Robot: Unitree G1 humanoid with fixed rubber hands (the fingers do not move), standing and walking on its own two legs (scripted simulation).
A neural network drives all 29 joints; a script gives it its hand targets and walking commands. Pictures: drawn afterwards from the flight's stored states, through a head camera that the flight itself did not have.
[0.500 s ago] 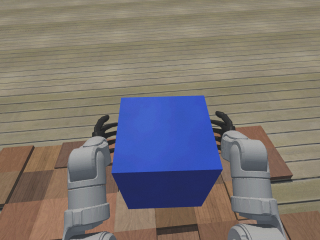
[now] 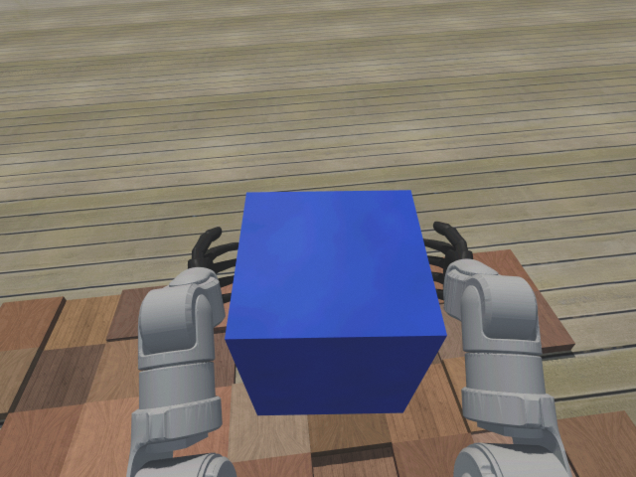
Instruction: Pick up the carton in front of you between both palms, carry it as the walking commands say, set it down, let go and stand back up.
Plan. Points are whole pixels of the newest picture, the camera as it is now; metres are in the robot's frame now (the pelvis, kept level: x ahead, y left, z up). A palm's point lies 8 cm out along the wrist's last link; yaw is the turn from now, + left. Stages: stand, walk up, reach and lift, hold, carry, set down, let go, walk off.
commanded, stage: carry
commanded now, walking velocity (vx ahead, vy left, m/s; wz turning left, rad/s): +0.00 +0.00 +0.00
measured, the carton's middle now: (329, 309) +0.33 -0.01 +0.05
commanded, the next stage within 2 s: none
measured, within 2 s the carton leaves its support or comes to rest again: neither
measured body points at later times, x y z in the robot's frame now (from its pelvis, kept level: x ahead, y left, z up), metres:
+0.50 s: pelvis -0.03 +0.01 +0.00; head -0.05 +0.00 +0.45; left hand +0.31 +0.16 +0.12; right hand +0.30 -0.14 +0.11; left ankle +0.06 +0.12 -0.72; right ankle +0.03 -0.10 -0.74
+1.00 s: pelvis -0.06 +0.01 -0.01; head -0.09 +0.00 +0.44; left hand +0.28 +0.16 +0.12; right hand +0.27 -0.15 +0.11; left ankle +0.06 +0.12 -0.72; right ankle +0.03 -0.10 -0.74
